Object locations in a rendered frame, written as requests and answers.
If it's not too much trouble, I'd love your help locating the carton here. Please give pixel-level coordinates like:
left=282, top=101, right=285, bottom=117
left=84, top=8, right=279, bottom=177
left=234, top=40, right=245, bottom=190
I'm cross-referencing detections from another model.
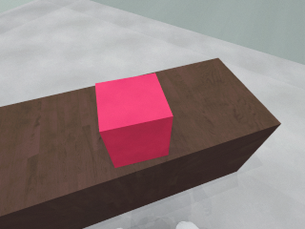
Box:
left=95, top=73, right=173, bottom=168

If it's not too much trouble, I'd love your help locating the pedestal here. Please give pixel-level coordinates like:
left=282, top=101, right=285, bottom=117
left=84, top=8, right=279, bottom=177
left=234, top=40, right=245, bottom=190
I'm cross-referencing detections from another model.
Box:
left=0, top=57, right=281, bottom=229

